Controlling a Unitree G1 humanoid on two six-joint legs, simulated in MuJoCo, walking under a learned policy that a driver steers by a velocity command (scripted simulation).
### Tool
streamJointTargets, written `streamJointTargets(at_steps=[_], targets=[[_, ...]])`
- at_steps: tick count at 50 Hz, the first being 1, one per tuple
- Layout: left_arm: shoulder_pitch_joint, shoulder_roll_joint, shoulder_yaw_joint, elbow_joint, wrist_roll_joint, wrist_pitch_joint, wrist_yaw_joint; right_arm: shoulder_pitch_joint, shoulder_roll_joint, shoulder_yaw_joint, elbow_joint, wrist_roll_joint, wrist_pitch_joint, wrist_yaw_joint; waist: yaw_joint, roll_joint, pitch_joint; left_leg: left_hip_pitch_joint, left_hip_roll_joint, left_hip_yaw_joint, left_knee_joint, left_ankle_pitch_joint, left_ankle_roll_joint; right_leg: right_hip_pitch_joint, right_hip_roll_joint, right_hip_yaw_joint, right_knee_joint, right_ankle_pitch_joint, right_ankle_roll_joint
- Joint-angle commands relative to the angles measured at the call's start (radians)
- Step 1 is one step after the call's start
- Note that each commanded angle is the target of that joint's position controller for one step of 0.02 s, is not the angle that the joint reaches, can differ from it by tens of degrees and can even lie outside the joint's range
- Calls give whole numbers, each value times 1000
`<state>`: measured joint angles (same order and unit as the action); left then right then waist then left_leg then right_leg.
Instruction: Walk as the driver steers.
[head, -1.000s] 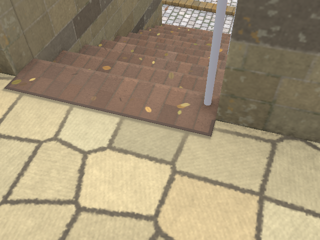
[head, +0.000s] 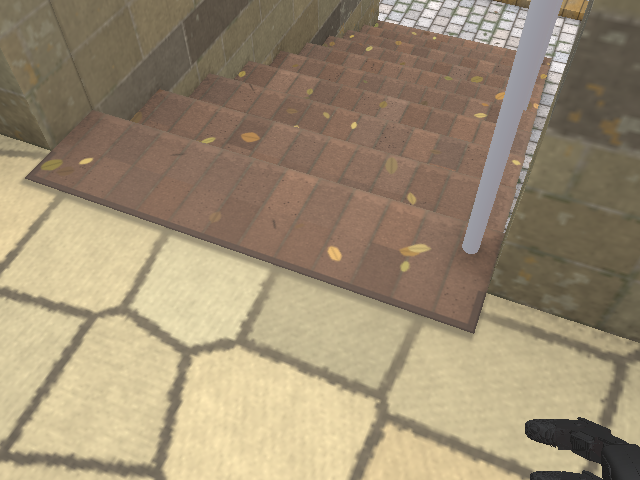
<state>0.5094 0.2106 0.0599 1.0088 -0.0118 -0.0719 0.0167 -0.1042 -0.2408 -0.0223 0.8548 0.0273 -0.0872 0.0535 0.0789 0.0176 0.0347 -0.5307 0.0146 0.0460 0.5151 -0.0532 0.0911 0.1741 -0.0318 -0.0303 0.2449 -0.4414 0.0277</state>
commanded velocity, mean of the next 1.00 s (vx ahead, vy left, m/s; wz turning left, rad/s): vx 0.49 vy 0.00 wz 0.19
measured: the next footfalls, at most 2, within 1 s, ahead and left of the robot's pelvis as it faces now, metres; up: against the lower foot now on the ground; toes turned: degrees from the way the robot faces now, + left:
right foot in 0.54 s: +0.48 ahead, -0.12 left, +0.00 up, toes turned -2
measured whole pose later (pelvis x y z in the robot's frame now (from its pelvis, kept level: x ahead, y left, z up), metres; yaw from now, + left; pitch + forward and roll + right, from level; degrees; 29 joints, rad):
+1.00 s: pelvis +0.55 +0.02 +0.01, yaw +14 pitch +1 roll -2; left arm 0.39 0.20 0.01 0.97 0.10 -0.12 -0.03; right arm 0.11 -0.23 -0.01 0.87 -0.07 -0.06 0.08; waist 0.06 0.03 0.00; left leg -0.65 0.08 -0.01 0.71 -0.03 0.06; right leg 0.14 -0.02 -0.28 0.18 -0.32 0.02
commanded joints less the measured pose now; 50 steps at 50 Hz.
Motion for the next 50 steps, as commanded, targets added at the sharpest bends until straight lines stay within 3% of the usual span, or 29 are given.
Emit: streamJointTargets(at_steps=[1, 2, 3, 4, 5, 6, 7, 10, 13, 17, 21, 23, 25, 26, 27, 28, 29, 30, 31, 33, 36, 38, 40, 42, 43, 44, 46, 47, 50], targets=[[-54, 142, 18, -79, 23, 4, 5, 439, -254, -94, 69, -7, 1, -21, -272, -44, -267, 724, 132, -181, 59, -59, 110, -420, -117, -1, 616, 723, -81], [77, -16, -24, -82, 8, -18, -8, 521, -304, -99, 96, -21, 6, -17, -185, 269, -442, 992, 370, -712, -130, -390, 271, -762, 86, 51, 982, -45, -18], [9, 74, -5, -73, -21, -45, -10, 478, -217, -76, 91, -13, 3, -17, -214, 214, -387, 933, 346, -810, -249, -488, 238, -864, 60, 183, 1120, -105, -41], [-93, 133, 12, -108, -43, -58, -10, 375, -171, -64, 76, -10, -5, -20, -195, 169, -225, 795, 322, -649, -260, -426, 196, -947, 6, 148, 1150, -32, -63], [-156, 156, 15, -122, -38, -66, 2, 281, -146, -55, 51, -13, -13, -21, -158, 55, -146, 627, 291, -517, -275, -271, 167, -903, -56, 124, 1107, 69, -75], [-184, 155, 24, -127, -18, -63, 13, 232, -123, -50, 47, -28, -21, -18, -123, 16, -101, 485, 260, -426, -294, -150, 152, -843, -93, 113, 1050, 129, -76], [-162, 136, 26, -126, -9, -51, 16, 213, -100, -42, 52, -42, -28, -16, -84, 29, -96, 403, 231, -366, -321, -103, 144, -773, -122, 126, 1017, 161, -81], [-167, 92, 20, -144, -3, -18, 19, 229, -105, -40, 76, -35, -35, -20, -53, 52, -39, 293, 204, -268, -397, -71, 164, -750, -147, 110, 916, 187, -65], [-291, 113, 21, -195, 11, -11, 18, 286, -149, -47, 92, -30, -30, -42, -74, 17, 10, 308, 191, -213, -430, -13, 167, -845, -153, 92, 739, 328, -26], [-438, 90, 1, -237, 7, -20, -4, 348, -182, -50, 102, -23, -23, -52, -123, 10, 18, 332, 136, -106, -422, 75, 121, -761, -97, 33, 438, 523, -17], [-566, 106, -13, -288, -3, -19, -23, 443, -198, -52, 138, -11, -9, -47, -170, 10, 47, 482, 185, -125, -371, 42, 119, -795, -68, 31, 304, 491, -23], [-593, 128, -14, -312, -3, -27, -39, 462, -213, -57, 148, -12, 3, -51, -159, 24, 48, 558, 229, -145, -325, 84, 107, -804, -61, 42, 269, 425, -50], [-523, 153, -3, -300, -2, -36, -55, 458, -215, -58, 138, -17, 15, -48, -109, 34, 4, 587, 242, -156, -231, 288, 96, -678, -18, 12, 239, 372, -86], [-404, 190, 16, -267, 10, -38, -54, 421, -224, -58, 122, -16, 22, -46, -35, 30, -61, 571, 198, -129, -85, 463, 75, -524, 11, -10, 209, 375, -111], [-213, 237, 38, -208, 19, -37, -47, 433, -186, -44, 115, -19, 22, -44, 37, 8, -204, 442, 146, -95, 137, 428, 46, -227, -38, 37, 265, 446, -160], [-71, 342, 62, -186, 44, -32, -36, 481, -97, -16, 82, -26, 10, -40, 48, -152, -375, 67, -2, -17, 541, 47, -27, 173, -300, 395, 258, 395, -287], [-47, 286, 45, -174, 40, -25, -36, 514, -87, -11, 98, -8, -8, -36, 45, -255, -469, -107, -77, -130, 760, -531, -37, 249, -421, 696, 125, 324, -357], [-105, 209, 19, -187, 39, -27, -38, 464, -193, -41, 87, 30, -22, -35, 51, -186, -322, -186, -18, -201, 838, -507, -24, 140, -380, 578, 92, 262, -302], [-185, 166, 8, -195, 22, -32, -32, 397, -189, -43, 68, 50, -23, -38, 20, -176, -207, -211, 41, -165, 806, -410, -16, 11, -344, 425, 58, 260, -260], [-281, 126, -4, -194, 25, -45, -33, 339, -168, -51, 56, 21, 0, -51, -30, -96, -69, -161, 101, -157, 701, -256, -25, -195, -276, 269, -32, 342, -214], [-304, 133, 8, -174, 32, -61, -37, 390, -89, -50, 66, 12, 45, -54, -83, -89, -29, -87, 111, -157, 631, -184, -49, -313, -244, 107, -92, 508, -210], [-288, 167, 17, -159, 37, -65, -17, 333, -79, -46, 29, -3, 59, -52, -86, -74, -5, -141, 121, -157, 556, -99, -65, -323, -251, 53, -128, 474, -216], [-305, 192, 23, -158, 43, -57, 3, 257, -76, -45, -2, -6, 51, -43, -77, -75, 18, -143, 113, -136, 396, 30, -79, -335, -214, -24, -153, 446, -197], [-263, 176, 14, -138, 29, -44, 22, 218, -72, -47, -24, -14, 51, -25, -61, -94, 27, -118, 102, -100, 294, 109, -78, -308, -195, -85, -154, 439, -174], [-154, -10, -46, -108, 159, -69, -21, 321, 1, 7, 29, -154, 32, 12, -58, -26, -20, -136, 113, -115, 307, 154, -62, -232, -267, -87, -181, 406, -258], [-102, 48, -33, -80, 145, -77, -36, 295, 15, 5, 20, -151, 27, 26, -50, -44, 57, -211, 118, -131, 286, 140, -60, -190, -290, -88, -176, 446, -273], [-162, 112, -26, -91, 120, -77, -51, 177, -47, -1, -30, -106, 14, 32, -41, -46, 41, -212, 99, -88, 219, 99, -45, -142, -265, -141, -163, 473, -257], [-160, 133, -22, -93, 118, -73, -56, 165, -62, -2, -49, -108, 15, 37, -45, -62, 30, -192, 89, -85, 208, 73, -26, -111, -270, -152, -136, 535, -244], [-110, 160, -9, -76, 102, -46, -46, 129, -65, 2, -66, -93, 4, 22, -31, -76, 66, -203, 48, -37, 161, -64, -14, -7, -296, -167, -91, 613, -240]])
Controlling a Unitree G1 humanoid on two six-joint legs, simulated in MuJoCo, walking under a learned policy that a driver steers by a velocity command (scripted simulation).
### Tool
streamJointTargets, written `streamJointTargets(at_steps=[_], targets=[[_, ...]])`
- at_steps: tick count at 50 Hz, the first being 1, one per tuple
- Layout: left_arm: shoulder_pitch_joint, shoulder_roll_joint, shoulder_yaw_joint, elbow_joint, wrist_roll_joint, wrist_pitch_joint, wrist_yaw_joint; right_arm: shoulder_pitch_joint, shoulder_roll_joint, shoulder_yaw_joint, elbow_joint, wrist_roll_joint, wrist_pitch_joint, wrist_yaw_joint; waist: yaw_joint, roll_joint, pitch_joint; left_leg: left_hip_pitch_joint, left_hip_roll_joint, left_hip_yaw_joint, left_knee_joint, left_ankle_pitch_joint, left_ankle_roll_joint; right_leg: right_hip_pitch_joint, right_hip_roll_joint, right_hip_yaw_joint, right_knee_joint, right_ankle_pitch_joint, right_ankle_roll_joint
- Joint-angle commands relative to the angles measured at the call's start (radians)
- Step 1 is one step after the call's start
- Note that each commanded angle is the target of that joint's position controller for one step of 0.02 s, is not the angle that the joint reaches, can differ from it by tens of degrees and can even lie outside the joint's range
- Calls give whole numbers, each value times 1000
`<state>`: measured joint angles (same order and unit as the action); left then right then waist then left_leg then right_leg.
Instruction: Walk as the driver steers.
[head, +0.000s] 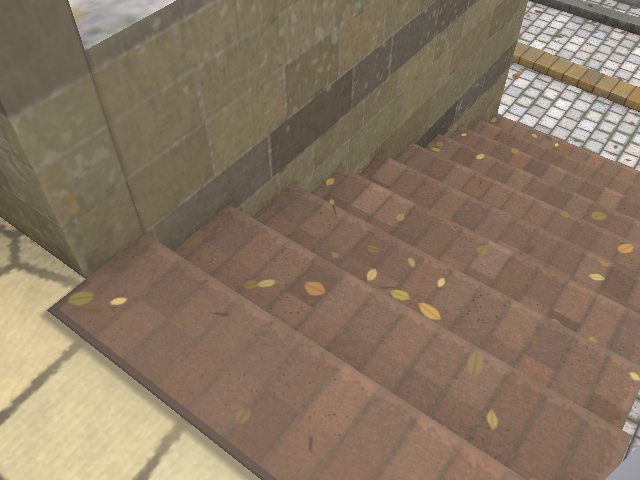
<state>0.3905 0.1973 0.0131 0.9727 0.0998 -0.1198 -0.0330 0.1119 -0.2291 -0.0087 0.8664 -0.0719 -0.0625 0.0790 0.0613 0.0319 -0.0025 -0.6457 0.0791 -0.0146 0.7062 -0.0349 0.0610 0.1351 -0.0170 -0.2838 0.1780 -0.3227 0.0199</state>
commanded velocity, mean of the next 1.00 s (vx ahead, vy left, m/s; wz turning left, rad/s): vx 0.50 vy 0.00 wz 0.06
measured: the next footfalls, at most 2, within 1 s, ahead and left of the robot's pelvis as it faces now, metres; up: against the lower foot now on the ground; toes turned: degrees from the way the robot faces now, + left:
left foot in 0.08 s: +0.22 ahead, +0.14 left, +0.00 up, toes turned +5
right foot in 0.56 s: +0.57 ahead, -0.01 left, +0.00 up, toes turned +10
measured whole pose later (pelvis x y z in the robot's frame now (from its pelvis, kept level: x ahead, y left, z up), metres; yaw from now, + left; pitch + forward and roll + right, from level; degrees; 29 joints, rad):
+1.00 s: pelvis +0.60 +0.05 +0.01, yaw -1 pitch +3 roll +0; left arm 0.44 0.21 0.03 0.93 0.06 -0.12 -0.08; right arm 0.03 -0.20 0.01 0.75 -0.08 -0.05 0.03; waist 0.10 0.01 -0.03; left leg -0.63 0.06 -0.05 0.67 -0.03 -0.02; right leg -0.12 0.15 0.16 0.38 -0.28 -0.12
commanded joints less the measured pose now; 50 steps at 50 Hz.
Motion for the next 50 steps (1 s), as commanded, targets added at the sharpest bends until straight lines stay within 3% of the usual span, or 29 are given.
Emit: streamJointTargets(at_steps=[1, 4, 5, 6, 7, 8, 9, 10, 12, 13, 16, 19, 21, 24, 25, 26, 27, 28, 29, 30, 31, 32, 33, 34, 36, 39, 43, 48, 50], targets=[[20, 175, 37, -38, -18, 4, 9, -111, -82, -14, -87, 5, -21, -6, -11, -106, 90, -52, -37, 46, -72, -122, 30, 64, -306, 58, 4, 564, -228], [12, 242, 52, -35, 3, 10, 14, 38, -157, -54, -75, 46, -57, -24, -122, -101, 5, 316, -167, 123, -130, -46, 94, -59, -262, -33, 301, 938, -190], [45, 177, 27, -35, 33, -2, 9, 223, -211, -83, -31, 30, -62, -48, -164, -50, -135, 658, -148, 46, -19, 124, 158, -278, -217, -37, 560, 826, -120], [145, 35, -25, -83, 57, -20, -18, 485, -266, -98, 21, 31, -45, -72, -191, 167, -435, 1201, 81, -432, -97, 97, 379, -649, -81, 36, 845, 179, -14], [3, 103, -10, -78, -17, -16, -52, 641, -234, -87, 94, 7, -30, -61, -293, 9, -388, 1264, 205, -748, -291, 89, 391, -841, 38, 209, 1095, -238, -14], [-199, 79, -9, -152, -53, -19, -54, 598, -265, -113, 107, 6, -55, -63, -305, 5, -120, 1119, 171, -616, -334, 28, 281, -1043, 11, 352, 1197, -207, -42], [-269, 124, 2, -174, -39, -26, -31, 480, -233, -110, 89, 38, -64, -66, -271, 40, -31, 913, 141, -518, -347, -20, 258, -1040, -48, 385, 1218, -153, -50], [-248, 142, 9, -191, -6, -24, -1, 404, -148, -75, 80, 45, -70, -60, -196, 46, -42, 755, 120, -459, -355, -32, 259, -948, -73, 400, 1172, -108, -64], [-188, 53, -14, -183, -3, -12, 31, 241, -48, -33, 33, 31, -69, -39, -67, 25, -16, 449, 106, -405, -447, -5, 267, -743, -112, 393, 1064, -39, -71], [-198, 36, -20, -198, -10, -1, 35, 213, -22, -19, 16, 31, -70, -33, -44, 8, -3, 390, 100, -411, -493, -42, 269, -735, -102, 381, 1032, -53, -66], [-193, 84, -11, -206, -27, 25, 29, 157, -99, -27, -25, 8, -84, -15, -29, 2, 43, 183, 9, -262, -525, -73, 215, -637, -79, 306, 795, 148, -31], [-339, 36, -44, -245, -42, 51, -7, 302, -186, -61, 38, 6, -70, 22, -106, 8, 61, 207, 21, -220, -491, 29, 204, -570, -52, 263, 548, 332, 15], [-399, 91, -34, -246, -50, 52, -18, 379, -191, -74, 70, 4, -68, 32, -143, 24, 75, 362, 89, -264, -457, 61, 218, -667, -58, 271, 462, 418, 9], [-497, 141, -10, -262, -46, 47, -11, 413, -157, -71, 94, 1, -64, 3, -163, 42, 68, 595, 151, -289, -432, 115, 187, -775, -49, 285, 379, 386, -47], [-452, 143, 6, -280, -98, 41, -3, 387, -165, -80, 72, 90, -32, -49, -143, 69, 72, 585, 71, -202, -427, 164, 102, -672, -23, 227, 351, 283, -59], [-417, 144, 10, -268, -92, 38, 3, 387, -183, -77, 76, 85, -23, -75, -134, 69, 66, 585, 74, -207, -395, 200, 81, -599, 2, 215, 348, 239, -66], [-411, 175, 12, -251, -73, 33, 4, 386, -157, -58, 103, -46, -47, -30, -94, 6, 2, 631, 139, -221, -320, 419, 101, -538, 4, 255, 362, 442, -115], [-276, 218, 38, -218, -84, 24, 10, 343, -173, -69, 86, -43, -56, -12, -27, -13, -69, 656, 67, -139, -160, 525, 56, -406, 24, 252, 324, 418, -144], [-101, 269, 45, -164, -82, 12, 6, 442, -68, -37, 71, -56, -62, -6, -37, -124, -293, 484, -51, -97, 84, 271, 2, 8, -69, 411, 400, 537, -292], [89, 262, 43, -123, -71, 16, -4, 550, -21, -19, 72, -63, -72, 7, 8, -304, -418, 65, -221, -39, 402, -397, -75, 407, -301, 889, 254, 386, -521], [215, 220, 46, -59, -48, 13, 3, 334, -137, -46, 19, -16, -62, 18, 112, -165, -254, -163, -188, -124, 601, -510, -36, 358, -277, 976, 119, 59, -423], [100, 229, 52, -68, -55, 1, 8, 218, -128, -41, -19, -4, -57, 2, 71, -88, -65, -233, -111, -133, 644, -409, -5, 160, -262, 893, 87, -75, -339], [-15, 172, 35, -96, -51, -4, 11, 188, -142, -40, -17, -16, -57, -23, 26, -25, -20, -183, -62, -144, 588, -313, 9, -7, -237, 843, 57, 21, -337], [-67, 113, 14, -95, -52, -7, 13, 197, -110, -28, -21, -41, -54, -41, -31, -37, -42, -99, -20, -156, 522, -256, 13, -101, -213, 771, 41, 171, -332], [-143, 54, -7, -115, -56, -20, 19, 180, -75, -13, -40, -45, -31, -46, -88, -59, -57, -7, 17, -135, 466, -232, -15, -228, -170, 685, 20, 341, -321], [-131, 150, 27, -120, -45, -33, 3, 122, -106, -19, -81, -18, -13, -55, -76, -45, -43, -9, 14, -72, 309, -201, -95, -317, -123, 592, 9, 399, -325], [-18, 177, 50, -89, -38, -37, -28, 21, -41, 2, -122, -4, 5, -58, -45, -59, -16, 64, -4, -16, 76, 35, -110, -419, -87, 562, 57, 565, -314], [75, 145, 46, -85, -47, -14, -43, -109, -84, -16, -173, -6, -1, -47, -7, -103, -5, 48, -34, -11, -40, 44, -82, -327, -96, 645, 142, 515, -308], [103, 174, 53, -87, -36, -7, -41, -158, -92, -14, -196, -5, -7, -50, 12, -101, -12, 40, -49, -2, -26, -67, -80, -255, -116, 689, 199, 531, -314]])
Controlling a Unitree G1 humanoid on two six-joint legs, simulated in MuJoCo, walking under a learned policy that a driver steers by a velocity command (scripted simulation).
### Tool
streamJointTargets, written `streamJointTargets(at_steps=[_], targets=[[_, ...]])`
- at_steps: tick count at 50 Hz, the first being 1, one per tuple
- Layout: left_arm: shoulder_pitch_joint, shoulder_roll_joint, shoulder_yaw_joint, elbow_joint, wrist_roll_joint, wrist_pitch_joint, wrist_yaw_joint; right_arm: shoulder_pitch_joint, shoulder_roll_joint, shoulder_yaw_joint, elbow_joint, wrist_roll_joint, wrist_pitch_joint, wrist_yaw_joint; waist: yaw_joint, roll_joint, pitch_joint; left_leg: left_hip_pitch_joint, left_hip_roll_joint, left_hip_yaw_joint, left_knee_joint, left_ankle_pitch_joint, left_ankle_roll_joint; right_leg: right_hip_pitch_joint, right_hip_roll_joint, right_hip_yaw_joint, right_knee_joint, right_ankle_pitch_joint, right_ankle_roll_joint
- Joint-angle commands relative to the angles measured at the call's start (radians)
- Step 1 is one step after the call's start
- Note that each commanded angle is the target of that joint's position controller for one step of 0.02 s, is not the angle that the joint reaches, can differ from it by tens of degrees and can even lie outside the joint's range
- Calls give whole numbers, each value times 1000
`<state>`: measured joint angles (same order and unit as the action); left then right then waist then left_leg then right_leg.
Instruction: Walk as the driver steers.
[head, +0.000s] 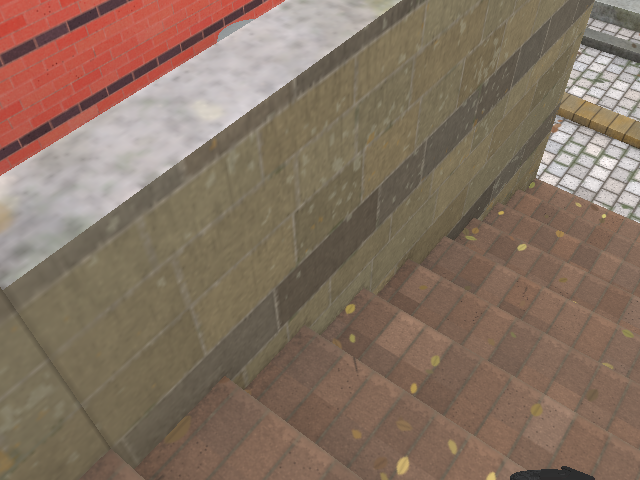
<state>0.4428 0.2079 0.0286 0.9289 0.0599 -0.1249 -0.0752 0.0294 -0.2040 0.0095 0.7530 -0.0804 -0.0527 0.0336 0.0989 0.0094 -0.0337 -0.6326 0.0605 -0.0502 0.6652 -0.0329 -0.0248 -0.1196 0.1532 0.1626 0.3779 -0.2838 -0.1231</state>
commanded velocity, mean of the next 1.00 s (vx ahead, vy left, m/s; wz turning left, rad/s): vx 0.50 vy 0.00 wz -0.58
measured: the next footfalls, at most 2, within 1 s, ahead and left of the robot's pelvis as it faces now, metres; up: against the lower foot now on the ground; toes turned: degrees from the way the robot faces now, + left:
left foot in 0.10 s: +0.17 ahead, +0.14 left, +0.00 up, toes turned -5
right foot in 0.54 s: +0.34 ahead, -0.18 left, -0.15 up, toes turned -24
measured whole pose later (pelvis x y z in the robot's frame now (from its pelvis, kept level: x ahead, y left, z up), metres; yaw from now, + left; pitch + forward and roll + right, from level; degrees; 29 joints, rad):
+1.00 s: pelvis +0.50 -0.12 -0.27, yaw -36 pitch +1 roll -4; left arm 0.55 0.18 -0.04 0.92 0.09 -0.09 -0.07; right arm 0.08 -0.23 0.06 0.73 -0.09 -0.07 0.05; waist 0.13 0.07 -0.05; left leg -0.38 0.06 -0.02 0.38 0.27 0.04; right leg -0.31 0.17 0.15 1.22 -0.89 -0.05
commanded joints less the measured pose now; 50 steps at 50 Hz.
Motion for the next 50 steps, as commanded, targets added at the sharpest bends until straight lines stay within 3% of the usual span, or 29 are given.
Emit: streamJointTargets(at_steps=[1, 3, 5, 6, 7, 8, 9, 11, 13, 15, 16, 21, 25, 26, 27, 28, 29, 30, 31, 32, 34, 35, 37, 39, 42, 44, 47, 48, 50], targets=[[22, 162, 35, -52, 30, -3, 7, -35, -120, -30, -77, 2, -23, -5, -50, -92, 17, 9, -13, -16, 84, -38, 15, 37, -314, 271, 58, 551, -166], [-98, 170, 34, -100, 19, -9, 9, 88, -149, -46, -61, 1, -35, -17, -133, -61, -11, 249, -64, 41, 34, -133, 55, -89, -271, 244, 162, 754, -122], [-212, 145, 21, -162, 10, -25, -14, 539, -193, -72, 58, 17, -55, -41, -327, 79, -159, 860, -17, -8, -51, 4, 159, -435, -101, 162, 585, 680, -25], [-67, -7, -15, -151, 10, -37, -29, 613, -216, -65, 72, 21, -73, -39, -239, 199, -271, 1073, 256, -286, -71, 436, 401, -612, 49, 45, 983, -274, 47], [-4, 48, -4, -152, -1, -36, -27, 549, -209, -64, 39, -13, -79, -1, -186, 136, -179, 969, 424, -581, -222, 387, 523, -835, -2, 25, 1107, -355, 62], [-57, 126, 16, -134, 2, -13, -7, 391, -168, -61, 13, 2, -80, 9, -164, 79, 22, 728, 448, -591, -281, 137, 482, -888, -115, 45, 1119, -224, 72], [-104, 139, 14, -126, 29, 15, 19, 312, -69, -28, 7, 39, -68, 6, -145, -2, 12, 585, 385, -488, -295, -10, 418, -821, -174, 20, 1081, -127, 79], [-159, 29, -17, -136, 70, 54, 42, 225, 20, 12, -6, 27, -56, -29, -93, 32, 10, 403, 250, -247, -361, -76, 316, -656, -256, -6, 867, -40, 105], [-138, -9, -41, -127, 67, 56, -10, 285, -62, -23, 39, 13, -58, -72, -115, 45, 28, 305, 161, -56, -370, -95, 265, -511, -245, -110, 826, 30, 117], [-177, 40, -36, -135, 60, 46, -45, 326, -17, -1, 65, -33, -83, -86, -128, 7, 47, 337, 154, 9, -291, -87, 224, -575, -307, -47, 624, 360, 90], [-195, 57, -28, -135, 56, 41, -47, 361, -28, 3, 72, -21, -93, -92, -147, 7, 19, 348, 126, 57, -225, -115, 215, -567, -298, -78, 497, 506, 83], [-344, 80, -16, -197, 46, 83, -2, 489, -80, 19, 152, -32, -93, -29, -161, 43, 145, 134, 196, 58, -88, -420, 183, -303, -240, -172, 243, 674, 65], [-403, 71, -12, -181, 62, 78, 24, 583, -127, 9, 234, 6, -48, -42, -213, 6, 206, 376, 273, -5, 53, -449, 123, -337, -266, -174, -17, 580, 54], [-332, 81, -3, -154, 52, 67, 30, 576, -143, 4, 247, 5, -30, -36, -181, -33, 186, 375, 241, 33, 151, -397, 111, -209, -242, -213, -96, 579, 49], [-102, 131, 35, -80, 31, 50, 35, 554, -189, -5, 229, -41, -21, -10, -73, -58, 97, 240, 188, 140, 353, -203, 97, 141, -145, -337, 14, 666, 46], [128, 247, 82, -15, 41, 40, 34, 549, -182, -10, 232, -55, -18, 14, 42, -183, 6, 95, 92, 236, 731, -204, 27, 411, -171, -280, 35, 730, -22], [295, 330, 100, 35, 22, 55, 29, 744, 4, 34, 254, -36, -18, 61, -15, -307, -373, -92, -6, 190, 1176, -745, -41, 868, -397, 11, 318, 1228, -263], [423, 318, 113, 74, 38, 57, 19, 588, -49, 28, 190, 9, -35, 86, 101, -156, -343, -320, -38, 91, 1355, -768, -48, 917, -440, 161, 278, 1215, -306], [365, 305, 115, 68, 15, 36, 20, 304, -82, 19, 59, 50, -77, 75, 154, -137, -127, -624, -34, 51, 1351, -746, -40, 800, -469, 241, 187, 828, -300], [214, 242, 82, 37, -10, 26, 11, 191, -132, -1, -10, 61, -93, 40, 96, -79, -11, -714, 21, -28, 1215, -635, -23, 570, -520, 390, 95, 301, -277], [-61, 14, -16, -31, 35, 5, 0, 278, -93, 13, 49, 2, -85, -27, -116, 71, 113, -374, 161, -149, 730, -228, 40, -66, -486, 262, 7, 193, -220], [-173, 11, -28, -78, 33, -1, 5, 277, -64, 20, 73, -11, -62, -33, -143, 12, 169, -216, 168, -121, 549, -118, 37, -317, -437, 238, -80, 208, -263], [-163, 80, -21, -67, -8, -3, 16, 281, -29, 32, 67, -33, -20, -22, -155, -53, 93, -14, 107, -33, 430, -40, 34, -473, -333, 184, -70, 52, -244], [-148, 138, -11, -90, 33, -15, 22, 333, -16, 45, 62, -38, -18, 8, -170, 0, 52, 192, 39, 41, 416, 121, 40, -632, -236, 85, 88, 214, -202], [28, 68, -32, -48, 14, -17, 63, 118, -71, 51, 14, -27, -30, 17, -13, 39, 45, 9, 47, -31, -74, 575, 11, -383, -163, 100, 322, -108, -131], [77, 109, -38, -33, 34, -2, 36, 77, -72, 47, -32, -15, -7, 9, -39, -32, 90, 263, 18, 38, -79, 481, 1, -589, -168, 162, 341, -218, -143], [140, 120, -33, -35, 10, 19, 24, 41, -102, 39, -49, -20, 3, 15, 1, -25, 149, 209, 9, 9, -346, 338, 15, -364, -192, 336, 487, -245, -153], [110, 157, -29, -41, 13, 32, 15, 58, -92, 35, -60, -11, -5, 11, -29, -56, 122, 346, -22, 63, -314, 313, 32, -397, -185, 340, 536, -170, -144], [64, 142, -35, -57, 51, 35, -18, 402, -221, -42, 40, 17, -38, 2, -200, -5, 10, 798, 32, 39, -206, 322, 153, -564, -115, 259, 906, 21, -29]])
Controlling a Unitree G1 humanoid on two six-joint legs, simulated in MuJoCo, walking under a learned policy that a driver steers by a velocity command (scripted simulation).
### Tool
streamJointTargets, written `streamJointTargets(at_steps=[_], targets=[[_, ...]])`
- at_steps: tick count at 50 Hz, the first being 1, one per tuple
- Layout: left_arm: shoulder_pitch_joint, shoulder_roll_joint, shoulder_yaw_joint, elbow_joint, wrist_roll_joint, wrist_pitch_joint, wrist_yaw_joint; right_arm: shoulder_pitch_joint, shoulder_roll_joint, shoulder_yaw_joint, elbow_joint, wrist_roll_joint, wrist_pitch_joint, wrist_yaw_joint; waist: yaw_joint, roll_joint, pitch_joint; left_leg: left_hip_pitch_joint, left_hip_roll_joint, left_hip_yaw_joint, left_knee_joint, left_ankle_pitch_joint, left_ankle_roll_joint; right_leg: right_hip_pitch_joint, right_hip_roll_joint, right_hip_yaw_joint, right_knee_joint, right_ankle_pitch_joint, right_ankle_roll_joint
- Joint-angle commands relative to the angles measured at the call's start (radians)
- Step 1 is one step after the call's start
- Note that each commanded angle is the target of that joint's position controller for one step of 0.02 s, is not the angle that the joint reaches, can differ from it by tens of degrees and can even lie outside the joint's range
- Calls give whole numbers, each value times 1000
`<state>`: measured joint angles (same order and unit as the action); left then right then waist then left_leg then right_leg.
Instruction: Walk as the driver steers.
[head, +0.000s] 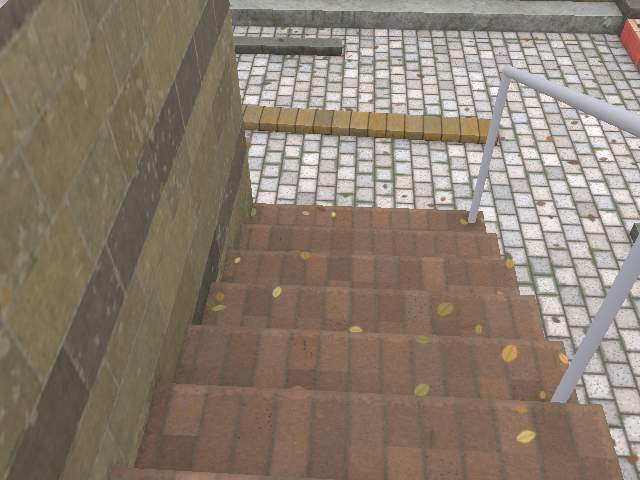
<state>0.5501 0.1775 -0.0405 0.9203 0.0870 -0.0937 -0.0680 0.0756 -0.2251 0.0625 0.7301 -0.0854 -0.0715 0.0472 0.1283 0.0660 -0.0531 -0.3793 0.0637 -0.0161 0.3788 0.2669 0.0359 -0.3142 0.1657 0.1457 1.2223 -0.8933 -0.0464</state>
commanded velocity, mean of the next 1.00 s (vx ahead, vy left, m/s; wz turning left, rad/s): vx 0.42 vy -0.03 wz -0.36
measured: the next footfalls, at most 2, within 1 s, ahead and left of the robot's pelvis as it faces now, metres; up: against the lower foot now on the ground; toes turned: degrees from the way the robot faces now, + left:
right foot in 0.72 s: +0.48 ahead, -0.25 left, -0.15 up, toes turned -31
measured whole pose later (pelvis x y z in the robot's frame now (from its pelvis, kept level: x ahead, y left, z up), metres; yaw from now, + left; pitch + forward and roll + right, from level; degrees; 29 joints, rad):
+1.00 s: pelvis +0.49 -0.15 -0.20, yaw -21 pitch -3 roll -4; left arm 0.27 0.23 0.07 1.10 -0.09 0.02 -0.02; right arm 0.27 -0.16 -0.06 0.96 0.09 -0.07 -0.01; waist -0.02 0.03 0.08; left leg -0.54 0.03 0.01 0.88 0.04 -0.10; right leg -0.18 0.04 -0.20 0.61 -0.37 -0.06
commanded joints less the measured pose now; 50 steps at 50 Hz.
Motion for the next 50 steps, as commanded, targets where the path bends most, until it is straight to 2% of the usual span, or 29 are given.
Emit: streamJointTargets(at_steps=[1, 2, 3, 4, 5, 6, 7, 8, 10, 13, 16, 21, 24, 27, 30, 32, 34, 36, 37, 38, 39, 40, 42, 43, 44, 45, 47, 49, 50], targets=[[107, 14, 8, -30, -15, -15, -37, 588, -281, -133, 141, 9, -31, -7, -222, 137, -211, 901, 224, -129, 313, 553, 277, -551, -20, 101, 516, 248, 5], [258, 8, 7, -26, -55, -10, -45, 556, -303, -131, 100, -9, -19, 27, -165, 174, -343, 1043, 415, -344, 331, 691, 395, -800, 12, 25, 872, 91, 21], [111, 80, 20, -100, -59, -3, -41, 515, -294, -136, 95, -14, 3, 41, -223, 101, -223, 932, 470, -519, 211, 274, 413, -1024, -32, 19, 949, 168, 49], [-52, 102, 25, -131, -40, 5, -16, 408, -203, -112, 96, -3, 0, 35, -212, -7, -31, 659, 433, -477, 107, -318, 327, -1119, -135, 5, 860, 358, 52], [-89, 70, 9, -104, -37, 18, -2, 346, -64, -73, 101, -8, -7, 36, -157, -118, 75, 402, 306, -296, 18, -575, 202, -999, -196, 31, 691, 571, 4], [-41, 59, 11, -87, -35, 29, 8, 329, -28, -65, 105, -4, -7, 32, -98, -69, 92, 156, 381, -351, -41, -519, 252, -818, -269, 35, 588, 627, 10], [-44, 40, 3, -78, -16, 33, 7, 311, 51, -45, 119, -15, -36, -2, -56, -78, 174, 28, 302, -273, -87, -485, 206, -753, -336, 50, 327, 827, -6], [-90, 8, -9, -84, 4, 37, -8, 315, 13, -57, 148, -7, -63, -24, -75, -8, 181, -5, 237, -203, -106, -527, 190, -739, -320, -3, 256, 841, -13], [-218, 80, 26, -90, 1, 26, -31, 350, 11, -50, 174, -5, -100, -50, -152, -18, 134, -33, 217, -86, -164, -496, 214, -617, -306, -49, -85, 1044, -25], [-171, 55, 34, -57, 7, 30, -52, 396, -92, -69, 229, -44, -95, -44, -90, -42, 86, 35, 255, -25, -78, -113, 204, -552, -282, -33, -55, 1126, -39], [-268, 90, 47, -92, -2, 28, -49, 416, -55, -56, 270, -42, -93, -45, -119, -56, 87, 233, 255, 31, 4, -83, 164, -649, -299, 40, -140, 1180, -28], [-536, 30, 48, -149, -7, 20, -50, 812, 46, -17, 432, -24, -72, -74, -277, 13, 177, 644, 263, 24, 77, -135, 143, -947, -296, -45, -424, 1269, -21], [-560, 17, 30, -155, -8, 23, -62, 668, 65, -4, 382, -30, -71, -55, -229, -45, 230, 414, 236, 121, 26, -214, 148, -702, -342, -75, -498, 1370, -26], [-625, 26, 27, -183, -12, 33, -58, 633, -8, -32, 375, -16, -71, -53, -239, -24, 252, 154, 153, 246, 4, -329, 114, -264, -270, -205, -575, 1330, -21], [-686, 41, 25, -172, 13, 43, -50, 689, -65, -68, 425, 7, -45, -78, -277, -60, 319, 448, 211, 180, 99, -218, 96, -420, -288, -167, -808, 1191, -6], [-673, 18, 22, -131, 29, 59, -41, 763, -65, -72, 469, -17, -22, -84, -275, -38, 276, 580, 246, 161, 180, -66, 90, -390, -286, -167, -928, 1223, -16], [-581, 77, 50, -60, 21, 51, -19, 770, -65, -82, 483, -19, 0, -68, -232, -66, 180, 572, 219, 183, 337, -19, 61, -165, -262, -209, -965, 1228, -29], [-98, 233, 127, 74, -6, 20, 19, 712, -44, -68, 463, -76, 32, 22, -31, -131, -76, 30, 131, 204, 742, -275, -23, 758, -254, -252, -723, 1381, -131], [158, 299, 141, 172, -15, 36, 16, 891, 68, -44, 496, -79, 36, 82, -43, -282, -411, -180, 21, 196, 1224, -1010, -88, 1260, -465, -35, -416, 1896, -334], [148, 284, 165, 211, -217, 23, 34, 595, -31, -104, 383, 312, 38, -17, 66, -154, -334, -586, -103, 82, 1430, -1120, -117, 1199, -622, 201, -504, 2274, -288], [107, 293, 172, 226, -218, 18, 41, 502, -21, -102, 314, 311, 30, -46, 43, -147, -319, -641, -50, 45, 1334, -1009, -113, 1121, -610, 145, -559, 2016, -246], [-19, 243, 154, 234, -225, 28, 75, 353, -28, -97, 217, 231, 17, -63, -3, -285, -169, -652, -35, 74, 1289, -1089, -107, 923, -523, 19, -648, 2080, -241], [-282, 114, 124, 174, -203, 58, 66, 351, 31, -86, 209, 150, 41, -52, -145, -104, 30, -359, 27, 52, 980, -965, -74, 294, -477, -83, -858, 1606, -231], [-410, 106, 102, 111, -81, 56, 112, 462, -6, -109, 251, 13, 46, -74, -236, -83, 123, -114, 31, 26, 796, -726, -44, -26, -434, -201, -900, 1509, -203], [-458, 101, 118, 125, -128, 44, 64, 591, 107, -98, 304, 149, 33, -60, -336, -109, 107, 109, 31, 14, 614, -536, -86, -224, -401, -231, -929, 1442, -200], [-484, 99, 113, 108, -155, 42, 52, 654, 115, -102, 340, 193, 18, -53, -348, -113, 83, 243, 37, -12, 524, -389, -121, -282, -415, -226, -879, 1445, -193], [-579, 135, 112, 50, -149, 69, 46, 766, 105, -122, 403, 189, 10, -42, -381, -141, -72, 425, -27, 25, 663, -136, -160, -254, -429, -231, -781, 1531, -223], [-637, 85, 99, -3, -206, 95, 40, 584, 98, -116, 340, 178, 26, -53, -326, -69, -23, 353, -36, 24, 538, -70, -142, -235, -383, -267, -710, 1148, -183], [-619, 60, 98, -1, -211, 97, 63, 424, 79, -120, 275, 164, 30, -64, -262, -100, 10, 170, 19, -47, 491, -97, -120, -99, -431, -220, -670, 952, -155]])
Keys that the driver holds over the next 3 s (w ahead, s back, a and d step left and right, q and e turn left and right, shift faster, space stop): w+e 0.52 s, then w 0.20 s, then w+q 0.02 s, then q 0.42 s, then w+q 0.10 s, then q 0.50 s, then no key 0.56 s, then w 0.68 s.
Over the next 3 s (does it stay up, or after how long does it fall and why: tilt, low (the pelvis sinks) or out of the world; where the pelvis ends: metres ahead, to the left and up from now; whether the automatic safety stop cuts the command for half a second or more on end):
stays up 1.04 -0.07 -0.43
